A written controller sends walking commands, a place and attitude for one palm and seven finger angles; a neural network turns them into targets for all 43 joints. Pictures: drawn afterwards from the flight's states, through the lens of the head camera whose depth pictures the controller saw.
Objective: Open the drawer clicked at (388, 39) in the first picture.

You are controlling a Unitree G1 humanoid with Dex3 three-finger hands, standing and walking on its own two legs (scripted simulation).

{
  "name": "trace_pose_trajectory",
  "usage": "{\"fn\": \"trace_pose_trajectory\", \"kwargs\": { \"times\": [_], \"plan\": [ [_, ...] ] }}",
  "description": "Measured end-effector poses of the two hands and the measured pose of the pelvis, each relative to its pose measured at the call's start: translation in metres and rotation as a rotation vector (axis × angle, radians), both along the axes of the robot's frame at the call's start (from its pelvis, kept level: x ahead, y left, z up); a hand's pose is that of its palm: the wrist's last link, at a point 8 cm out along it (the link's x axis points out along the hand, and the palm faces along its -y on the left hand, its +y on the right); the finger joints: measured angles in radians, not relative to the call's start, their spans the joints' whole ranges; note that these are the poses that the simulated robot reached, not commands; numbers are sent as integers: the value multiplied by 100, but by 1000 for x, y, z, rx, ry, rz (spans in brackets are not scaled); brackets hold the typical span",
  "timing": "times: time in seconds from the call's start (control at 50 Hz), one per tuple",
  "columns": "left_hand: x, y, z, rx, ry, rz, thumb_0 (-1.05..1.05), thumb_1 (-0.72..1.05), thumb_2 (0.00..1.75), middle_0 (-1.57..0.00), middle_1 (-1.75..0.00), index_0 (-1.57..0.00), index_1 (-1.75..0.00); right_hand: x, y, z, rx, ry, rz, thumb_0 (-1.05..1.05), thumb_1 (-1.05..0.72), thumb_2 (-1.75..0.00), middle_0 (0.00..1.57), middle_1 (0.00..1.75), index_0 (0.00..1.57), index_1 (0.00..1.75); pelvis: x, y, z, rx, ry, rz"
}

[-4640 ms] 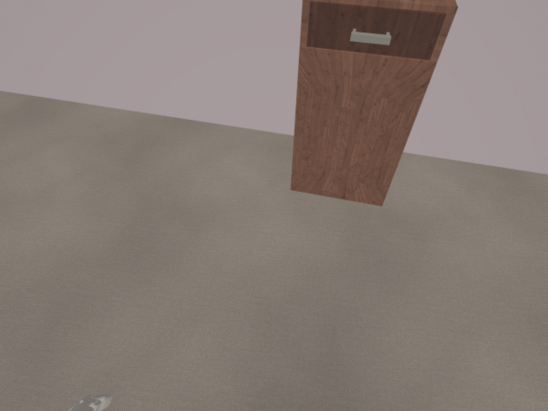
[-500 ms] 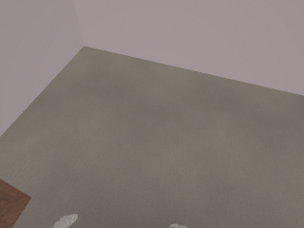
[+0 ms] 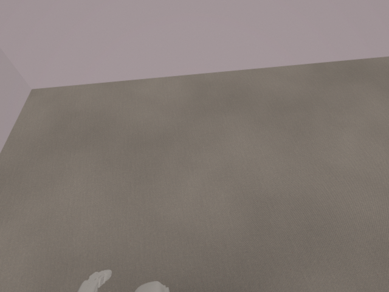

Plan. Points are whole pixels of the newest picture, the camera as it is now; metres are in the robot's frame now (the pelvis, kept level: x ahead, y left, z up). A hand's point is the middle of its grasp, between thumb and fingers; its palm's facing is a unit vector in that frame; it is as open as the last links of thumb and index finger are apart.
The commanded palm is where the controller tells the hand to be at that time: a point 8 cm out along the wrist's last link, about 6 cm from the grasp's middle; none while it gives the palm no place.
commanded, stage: walk to a spot facing it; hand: left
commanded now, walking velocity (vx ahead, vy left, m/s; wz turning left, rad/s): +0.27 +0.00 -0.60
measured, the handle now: out of the picture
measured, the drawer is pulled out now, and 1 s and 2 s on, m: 0.00 0.00 0.00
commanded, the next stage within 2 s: turn to face it in 0.68 s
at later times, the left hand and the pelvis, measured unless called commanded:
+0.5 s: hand (105, 279) +0.17 +0.23 -0.16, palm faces -0.22 -0.96 -0.17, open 7.4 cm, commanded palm none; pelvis +0.09 +0.04 +0.02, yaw -18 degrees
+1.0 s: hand (190, 186) +0.40 +0.04 -0.14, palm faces -0.53 -0.82 -0.21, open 7.4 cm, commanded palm none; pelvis +0.19 -0.03 +0.00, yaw -28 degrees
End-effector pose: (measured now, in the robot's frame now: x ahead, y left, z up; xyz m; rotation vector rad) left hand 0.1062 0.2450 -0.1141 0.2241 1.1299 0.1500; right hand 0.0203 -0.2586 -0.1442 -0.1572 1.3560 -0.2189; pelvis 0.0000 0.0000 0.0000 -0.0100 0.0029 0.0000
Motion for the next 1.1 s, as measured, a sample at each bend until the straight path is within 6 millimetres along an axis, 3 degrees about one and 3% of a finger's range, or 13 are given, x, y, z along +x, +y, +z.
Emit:
{"fn": "trace_pose_trajectory", "kwargs": {
  "times": [0.08,0.18,0.34,0.42,0.52,0.66,0.76,0.86,0.92,0.98,1.1],
  "plan": [
    [0,-10,8,-2,15,-25,1,91,89,-20,-30,-20,-30,7,-9,12,-3,-33,-20,1,-90,-90,20,30,20,30,4,-5,10,10,-1,-44],
    [-4,-12,7,-23,55,-56,1,90,89,-21,-30,-20,-30,31,-11,28,-15,-121,-33,0,-90,-90,20,30,20,30,16,-4,16,17,3,-94],
    [-4,18,-14,-55,166,-62,1,90,89,-21,-30,-20,-30,93,8,47,-71,-257,-33,0,-90,-90,20,30,20,30,51,22,12,1,6,-181],
    [18,37,-29,-58,227,-105,1,90,89,-20,-30,-20,-30,105,24,50,-108,-307,-66,0,-90,-90,20,30,20,30,72,36,5,-11,-2,-255],
    [81,36,-19,-65,211,-203,1,91,90,-20,-30,-20,-30,77,46,54,-93,-218,-181,0,-90,-90,20,30,20,30,98,40,17,-27,-2,-323],
    [183,-4,-11,-60,128,-344,1,91,90,-20,-30,-19,-29,20,76,41,-26,-8,-372,0,-90,-90,20,30,20,30,131,31,20,-30,8,-412],
    [252,-63,-12,-54,75,-485,1,91,90,-20,-30,-19,-29,-14,87,26,30,109,-521,0,-90,-90,20,30,20,30,151,13,11,-12,8,-485],
    [308,-129,-17,-47,-48,-602,1,91,90,-20,-30,-19,-29,-30,79,1,87,183,-621,0,-90,-90,20,30,20,30,170,-17,-10,6,3,-521],
    [316,-150,-10,-57,-86,-607,1,91,90,-20,-30,-19,-30,-16,65,-4,86,179,-616,0,-90,-90,20,30,20,30,178,-25,-8,-3,-13,-513],
    [314,-159,-3,-64,-75,-600,1,91,89,-20,-30,-20,-30,14,49,-2,75,118,-587,0,-91,-90,20,30,20,30,187,-29,0,-4,-18,-500],
    [304,-153,-5,-112,-45,-516,1,90,89,-20,-30,-20,-30,81,29,6,64,0,-487,0,-91,-90,20,30,20,30,202,-29,6,-9,-16,-428]
  ]
}}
